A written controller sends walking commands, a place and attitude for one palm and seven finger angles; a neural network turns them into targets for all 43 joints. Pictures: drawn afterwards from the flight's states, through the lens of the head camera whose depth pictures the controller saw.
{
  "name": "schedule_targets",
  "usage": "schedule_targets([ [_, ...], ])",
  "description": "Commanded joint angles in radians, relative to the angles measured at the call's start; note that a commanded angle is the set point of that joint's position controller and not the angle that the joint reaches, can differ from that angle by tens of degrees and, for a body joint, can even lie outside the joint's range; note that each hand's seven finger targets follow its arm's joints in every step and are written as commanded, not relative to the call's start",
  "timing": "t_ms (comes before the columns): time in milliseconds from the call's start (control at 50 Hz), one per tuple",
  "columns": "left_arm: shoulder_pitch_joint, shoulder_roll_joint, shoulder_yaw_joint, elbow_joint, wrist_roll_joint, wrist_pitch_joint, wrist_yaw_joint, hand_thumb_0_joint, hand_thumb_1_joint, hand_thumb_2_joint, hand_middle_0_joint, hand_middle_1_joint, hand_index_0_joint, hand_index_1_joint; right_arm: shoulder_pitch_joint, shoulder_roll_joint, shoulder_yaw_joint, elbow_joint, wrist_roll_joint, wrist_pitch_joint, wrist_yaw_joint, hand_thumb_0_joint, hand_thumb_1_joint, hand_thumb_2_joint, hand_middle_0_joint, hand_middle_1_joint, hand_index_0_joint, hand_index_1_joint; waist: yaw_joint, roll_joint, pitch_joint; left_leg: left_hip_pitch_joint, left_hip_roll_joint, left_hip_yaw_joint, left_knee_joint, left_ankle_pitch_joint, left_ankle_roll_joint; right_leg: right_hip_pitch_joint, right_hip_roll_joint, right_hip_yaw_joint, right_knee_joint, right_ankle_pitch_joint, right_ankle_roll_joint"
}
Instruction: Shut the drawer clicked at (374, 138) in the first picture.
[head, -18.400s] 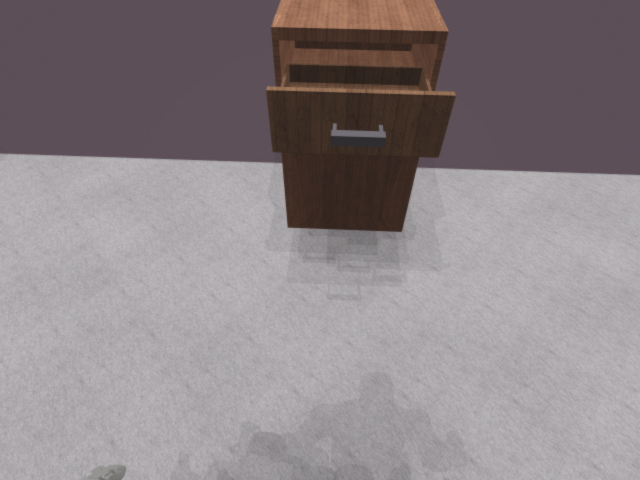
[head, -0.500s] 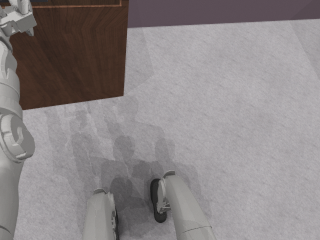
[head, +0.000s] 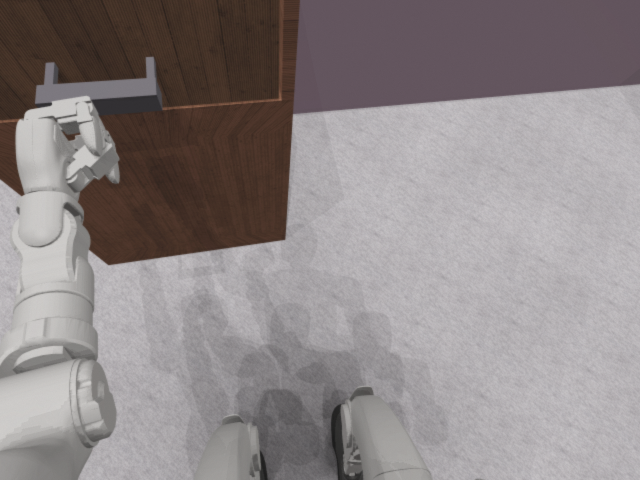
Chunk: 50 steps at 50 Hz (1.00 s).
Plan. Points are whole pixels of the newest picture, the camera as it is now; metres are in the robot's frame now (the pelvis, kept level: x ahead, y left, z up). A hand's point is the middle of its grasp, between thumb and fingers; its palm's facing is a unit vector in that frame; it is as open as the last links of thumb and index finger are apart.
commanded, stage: draw the hand back to the body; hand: left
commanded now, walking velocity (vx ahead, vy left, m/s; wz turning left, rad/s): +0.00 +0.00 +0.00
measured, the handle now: (102, 83) +0.61 +0.23 +0.02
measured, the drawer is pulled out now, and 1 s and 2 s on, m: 0.00 0.00 0.00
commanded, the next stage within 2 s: step back with the hand held close in 1.20 s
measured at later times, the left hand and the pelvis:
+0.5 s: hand (3, 258) +0.33 +0.22 +0.14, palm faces +0.22 -0.94 -0.25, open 3.3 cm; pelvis +0.03 +0.00 +0.07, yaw +3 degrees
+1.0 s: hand out of the picture +0.21 +0.24 +0.25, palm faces +0.43 -0.81 -0.39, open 3.3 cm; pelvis +0.03 -0.01 +0.09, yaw +3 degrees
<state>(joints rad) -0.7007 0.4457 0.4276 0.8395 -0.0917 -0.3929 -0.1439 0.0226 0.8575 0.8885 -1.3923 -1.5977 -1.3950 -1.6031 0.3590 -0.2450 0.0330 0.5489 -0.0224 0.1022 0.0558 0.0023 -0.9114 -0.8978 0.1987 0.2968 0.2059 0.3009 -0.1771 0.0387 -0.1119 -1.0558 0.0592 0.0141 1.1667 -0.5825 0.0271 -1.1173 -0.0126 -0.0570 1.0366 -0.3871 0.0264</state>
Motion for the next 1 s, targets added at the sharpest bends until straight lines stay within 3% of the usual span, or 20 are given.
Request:
schedule_targets([
  [0, -0.104, 0.164, -0.025, -0.445, -0.095, -0.015, -0.014, 0.0, 0.9, 0.9, -1.4, -1.6, -1.4, -1.6, 0.147, -0.175, -0.078, -0.092, 0.032, -0.032, -0.027, 0.0, -0.9, -0.9, 0.2, 0.3, 0.2, 0.3, 0.068, 0.101, -0.622, 0.462, -0.023, -0.035, -0.239, 0.78, -0.024, 0.592, 0.054, -0.002, -0.14, 0.505, -0.038],
  [40, -0.059, 0.118, -0.054, -0.48, -0.114, -0.008, -0.006, 0.0, 0.9, 0.9, -1.4, -1.6, -1.4, -1.6, 0.125, -0.167, -0.078, -0.081, 0.038, -0.049, -0.041, 0.0, -0.9, -0.9, 0.2, 0.3, 0.2, 0.3, 0.061, 0.064, -0.53, 0.444, -0.025, -0.026, -0.277, 0.719, -0.022, 0.62, 0.051, -0.004, -0.169, 0.492, -0.032],
  [80, -0.018, 0.093, -0.078, -0.51, -0.118, -0.014, 0.001, 0.0, 0.9, 0.9, -1.4, -1.6, -1.4, -1.6, 0.105, -0.164, -0.076, -0.074, 0.041, -0.066, -0.05, 0.0, -0.9, -0.9, 0.2, 0.3, 0.2, 0.3, 0.065, 0.096, -0.458, 0.466, -0.031, -0.019, -0.305, 0.687, -0.023, 0.619, 0.049, -0.005, -0.194, 0.466, -0.036],
  [120, 0.033, 0.021, -0.138, -0.539, -0.118, -0.021, -0.002, 0.0, 0.9, 0.9, -1.4, -1.6, -1.4, -1.6, 0.089, -0.154, -0.077, -0.07, 0.042, -0.083, -0.053, 0.0, -0.9, -0.9, 0.2, 0.3, 0.2, 0.3, 0.067, 0.114, -0.422, 0.532, -0.029, -0.021, -0.329, 0.725, -0.032, 0.606, 0.046, -0.014, -0.215, 0.453, -0.034],
  [140, 0.062, 0.011, -0.148, -0.529, -0.12, -0.018, -0.007, 0.0, 0.9, 0.9, -1.4, -1.6, -1.4, -1.6, 0.078, -0.155, -0.076, -0.066, 0.043, -0.089, -0.054, 0.0, -0.9, -0.9, 0.2, 0.3, 0.2, 0.3, 0.068, 0.089, -0.384, 0.533, -0.029, -0.024, -0.341, 0.715, -0.035, 0.611, 0.045, -0.018, -0.225, 0.446, -0.036],
  [200, 0.14, 0.003, -0.164, -0.58, -0.125, -0.003, -0.033, 0.0, 0.9, 0.9, -1.4, -1.6, -1.4, -1.6, 0.042, -0.154, -0.074, -0.081, 0.05, -0.104, -0.058, 0.0, -0.9, -0.9, 0.2, 0.3, 0.2, 0.3, 0.093, 0.126, -0.361, 0.586, -0.03, -0.028, -0.375, 0.742, -0.043, 0.644, 0.039, -0.021, -0.245, 0.446, -0.042],
  [220, 0.173, 0.011, -0.157, -0.602, -0.13, 0.006, -0.036, 0.0, 0.9, 0.9, -1.4, -1.6, -1.4, -1.6, 0.031, -0.153, -0.076, -0.087, 0.051, -0.108, -0.06, 0.0, -0.9, -0.9, 0.2, 0.3, 0.2, 0.3, 0.1, 0.09, -0.359, 0.595, -0.029, -0.036, -0.386, 0.749, -0.048, 0.663, 0.038, -0.026, -0.25, 0.446, -0.042],
  [260, 0.24, -0.013, -0.163, -0.633, -0.146, 0.029, -0.046, 0.0, 0.9, 0.9, -1.4, -1.6, -1.4, -1.6, -0.005, -0.147, -0.071, -0.107, 0.058, -0.12, -0.063, 0.0, -0.9, -0.9, 0.2, 0.3, 0.2, 0.3, 0.112, 0.072, -0.316, 0.594, -0.033, -0.03, -0.411, 0.723, -0.046, 0.697, 0.034, -0.029, -0.271, 0.448, -0.042],
  [300, 0.269, 0.028, -0.128, -0.707, -0.157, 0.044, -0.051, 0.0, 0.9, 0.9, -1.4, -1.6, -1.4, -1.6, -0.036, -0.143, -0.064, -0.128, 0.06, -0.132, -0.068, 0.0, -0.9, -0.9, 0.2, 0.3, 0.2, 0.3, 0.135, 0.076, -0.321, 0.609, -0.037, -0.031, -0.437, 0.713, -0.044, 0.748, 0.032, -0.025, -0.278, 0.459, -0.046],
  [320, 0.299, 0.131, -0.16, -0.808, -0.019, 0.091, 0.052, 0.0, 0.9, 0.9, -1.4, -1.6, -1.4, -1.6, -0.112, -0.138, -0.079, -0.157, 0.056, -0.118, -0.083, 0.0, -0.9, -0.9, 0.2, 0.3, 0.2, 0.3, 0.177, 0.068, -0.362, 0.663, -0.051, -0.019, -0.477, 0.705, -0.027, 0.821, 0.003, 0.016, -0.322, 0.434, -0.058],
  [340, 0.373, 0.066, -0.174, -0.848, -0.014, 0.129, 0.108, 0.0, 0.9, 0.9, -1.4, -1.6, -1.4, -1.6, -0.12, -0.119, -0.072, -0.176, 0.052, -0.12, -0.093, 0.0, -0.9, -0.9, 0.2, 0.3, 0.2, 0.3, 0.162, 0.042, -0.317, 0.668, -0.047, -0.015, -0.506, 0.672, -0.026, 0.832, 0.002, 0.007, -0.347, 0.422, -0.055],
  [360, 0.456, 0.027, -0.203, -0.839, -0.002, 0.165, 0.145, 0.0, 0.9, 0.9, -1.4, -1.6, -1.4, -1.6, -0.14, -0.115, -0.066, -0.174, 0.054, -0.118, -0.099, 0.0, -0.9, -0.9, 0.2, 0.3, 0.2, 0.3, 0.166, 0.033, -0.253, 0.665, -0.043, -0.006, -0.533, 0.633, -0.023, 0.848, -0.002, 0.005, -0.373, 0.405, -0.052],
  [380, 0.483, 0.043, -0.192, -0.867, 0.002, 0.187, 0.171, 0.0, 0.9, 0.9, -1.4, -1.6, -1.4, -1.6, -0.154, -0.118, -0.061, -0.179, 0.056, -0.117, -0.107, 0.0, -0.9, -0.9, 0.2, 0.3, 0.2, 0.3, 0.17, -0.01, -0.226, 0.662, -0.042, -0.014, -0.557, 0.615, -0.019, 0.876, 0.001, 0.003, -0.395, 0.401, -0.055],
  [480, 0.537, 0.049, -0.186, -1.017, 0.026, 0.248, 0.236, 0.0, 0.9, 0.9, -1.4, -1.6, -1.4, -1.6, -0.211, -0.107, -0.038, -0.162, 0.048, -0.136, -0.139, 0.0, -0.9, -0.9, 0.2, 0.3, 0.2, 0.3, 0.178, -0.001, -0.143, 0.765, -0.04, -0.005, -0.654, 0.578, -0.01, 0.961, -0.002, 0.007, -0.492, 0.394, -0.053],
  [540, 0.589, 0.011, -0.208, -1.07, 0.031, 0.269, 0.244, 0.0, 0.9, 0.9, -1.4, -1.6, -1.4, -1.6, -0.23, -0.097, -0.026, -0.148, 0.045, -0.156, -0.145, 0.0, -0.9, -0.9, 0.2, 0.3, 0.2, 0.3, 0.187, 0.02, -0.083, 0.819, -0.04, -0.003, -0.711, 0.568, -0.014, 0.988, -0.001, -0.001, -0.542, 0.372, -0.053],
  [620, 0.686, 0.005, -0.198, -1.164, 0.035, 0.279, 0.247, 0.0, 0.9, 0.9, -1.4, -1.6, -1.4, -1.6, -0.244, -0.093, -0.022, -0.131, 0.034, -0.187, -0.146, 0.0, -0.9, -0.9, 0.2, 0.3, 0.2, 0.3, 0.202, 0.028, -0.056, 0.882, -0.039, 0.003, -0.76, 0.605, -0.012, 1.048, 0.0, -0.001, -0.591, 0.399, -0.052],
  [760, 0.891, 0.028, -0.119, -1.309, 0.033, 0.28, 0.245, 0.0, 0.9, 0.9, -1.4, -1.6, -1.4, -1.6, -0.26, -0.085, -0.024, -0.113, 0.018, -0.222, -0.135, 0.0, -0.9, -0.9, 0.2, 0.3, 0.2, 0.3, 0.226, -0.002, -0.003, 0.907, -0.041, 0.006, -0.8, 0.625, -0.011, 1.112, 0.004, 0.0, -0.64, 0.427, -0.048],
  [820, 0.941, 0.038, -0.097, -1.406, 0.035, 0.27, 0.247, 0.0, 0.9, 0.9, -1.4, -1.6, -1.4, -1.6, -0.27, -0.082, -0.028, -0.114, 0.014, -0.24, -0.132, 0.0, -0.9, -0.9, 0.2, 0.3, 0.2, 0.3, 0.231, 0.046, 0.017, 0.914, -0.042, 0.007, -0.81, 0.612, -0.012, 1.115, 0.004, 0.004, -0.651, 0.409, -0.047],
  [980, 1.141, 0.076, 0.0, -1.519, 0.035, 0.244, 0.253, 0.0, 0.9, 0.9, -1.4, -1.6, -1.4, -1.6, -0.271, -0.077, -0.041, -0.107, 0.011, -0.288, -0.133, 0.0, -0.9, -0.9, 0.2, 0.3, 0.2, 0.3, 0.255, 0.005, 0.067, 0.907, -0.04, 0.008, -0.809, 0.549, -0.01, 1.098, 0.014, 0.015, -0.681, 0.359, -0.048],
])
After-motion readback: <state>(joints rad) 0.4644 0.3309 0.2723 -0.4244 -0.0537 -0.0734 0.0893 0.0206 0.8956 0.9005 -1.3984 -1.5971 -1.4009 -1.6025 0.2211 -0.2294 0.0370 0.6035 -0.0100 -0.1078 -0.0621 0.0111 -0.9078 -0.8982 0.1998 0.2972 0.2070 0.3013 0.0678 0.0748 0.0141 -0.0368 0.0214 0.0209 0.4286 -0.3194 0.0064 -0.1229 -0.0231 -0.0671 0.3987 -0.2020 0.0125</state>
